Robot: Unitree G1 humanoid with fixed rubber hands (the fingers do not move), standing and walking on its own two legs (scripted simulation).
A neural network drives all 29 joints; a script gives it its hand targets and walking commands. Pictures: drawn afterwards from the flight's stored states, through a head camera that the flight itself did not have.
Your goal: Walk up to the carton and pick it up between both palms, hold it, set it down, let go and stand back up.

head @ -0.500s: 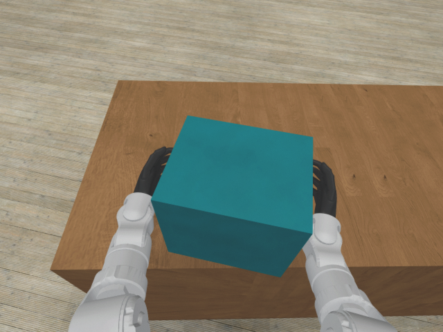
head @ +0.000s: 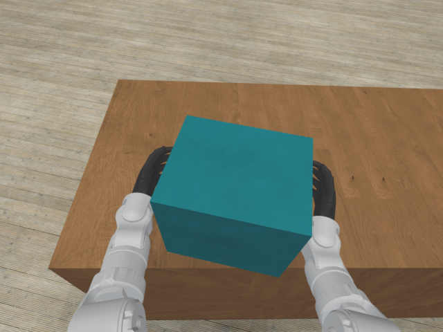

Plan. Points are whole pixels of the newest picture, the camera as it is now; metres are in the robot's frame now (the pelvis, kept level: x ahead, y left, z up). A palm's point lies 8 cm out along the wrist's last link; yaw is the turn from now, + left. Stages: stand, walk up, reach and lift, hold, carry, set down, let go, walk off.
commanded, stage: reach and lift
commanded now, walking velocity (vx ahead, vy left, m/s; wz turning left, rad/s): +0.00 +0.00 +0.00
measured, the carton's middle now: (234, 199) +0.36 -0.02 +0.00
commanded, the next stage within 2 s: none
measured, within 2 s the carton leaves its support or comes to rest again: leaves its support in 0.12 s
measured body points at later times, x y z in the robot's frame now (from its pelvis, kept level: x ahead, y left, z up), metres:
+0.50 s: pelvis -0.02 -0.01 +0.00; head +0.01 +0.02 +0.45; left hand +0.37 +0.14 +0.04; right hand +0.33 -0.20 +0.05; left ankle -0.04 +0.11 -0.75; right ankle +0.00 -0.12 -0.75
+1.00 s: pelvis -0.02 -0.01 +0.00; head -0.04 +0.02 +0.45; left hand +0.37 +0.14 +0.11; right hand +0.34 -0.20 +0.11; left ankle -0.04 +0.11 -0.75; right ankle +0.00 -0.12 -0.75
